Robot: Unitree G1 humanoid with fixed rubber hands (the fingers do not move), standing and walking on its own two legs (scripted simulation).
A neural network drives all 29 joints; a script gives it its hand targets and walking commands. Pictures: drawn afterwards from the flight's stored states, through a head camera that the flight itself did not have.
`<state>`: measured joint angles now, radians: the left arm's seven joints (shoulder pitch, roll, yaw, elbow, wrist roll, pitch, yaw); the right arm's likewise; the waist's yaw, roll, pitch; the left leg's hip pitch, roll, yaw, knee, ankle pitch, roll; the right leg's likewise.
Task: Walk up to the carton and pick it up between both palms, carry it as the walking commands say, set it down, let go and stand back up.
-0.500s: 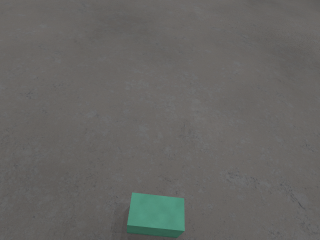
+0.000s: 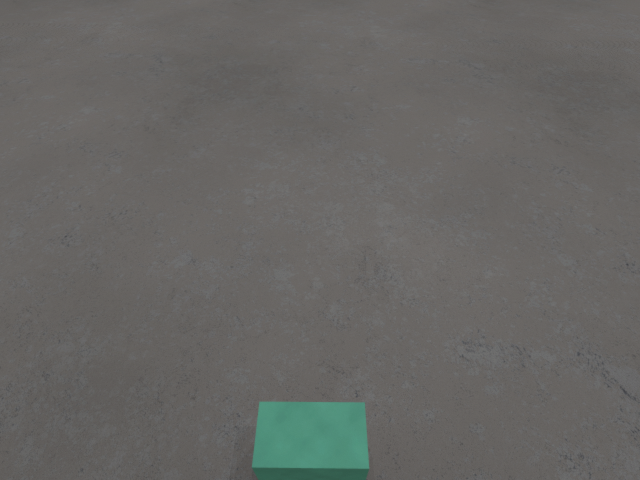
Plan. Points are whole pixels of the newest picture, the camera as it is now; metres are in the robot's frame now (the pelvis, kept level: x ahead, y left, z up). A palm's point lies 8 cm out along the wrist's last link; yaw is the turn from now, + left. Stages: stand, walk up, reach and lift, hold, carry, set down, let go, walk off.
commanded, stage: walk up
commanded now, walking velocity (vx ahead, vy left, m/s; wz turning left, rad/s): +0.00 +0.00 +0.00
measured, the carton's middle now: (312, 444) +0.37 +0.04 -0.68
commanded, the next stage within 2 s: stand in 0.08 s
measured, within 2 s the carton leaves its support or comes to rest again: neither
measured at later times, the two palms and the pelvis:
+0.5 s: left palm out of the picture -0.02 +0.24 -0.14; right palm out of the picture -0.01 -0.22 -0.14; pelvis -0.01 +0.01 +0.00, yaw +0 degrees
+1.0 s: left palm out of the picture +0.03 +0.25 -0.14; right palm out of the picture +0.03 -0.22 -0.14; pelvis -0.03 +0.02 -0.01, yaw +1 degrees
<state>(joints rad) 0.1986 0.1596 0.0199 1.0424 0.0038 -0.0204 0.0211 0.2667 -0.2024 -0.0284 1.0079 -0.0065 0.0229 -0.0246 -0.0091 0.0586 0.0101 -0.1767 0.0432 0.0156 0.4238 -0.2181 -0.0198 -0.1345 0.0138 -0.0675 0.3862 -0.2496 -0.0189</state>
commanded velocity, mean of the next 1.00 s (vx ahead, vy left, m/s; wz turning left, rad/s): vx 0.00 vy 0.00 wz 0.00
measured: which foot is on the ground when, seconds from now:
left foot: down 0.00-1.00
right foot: down 0.00-1.00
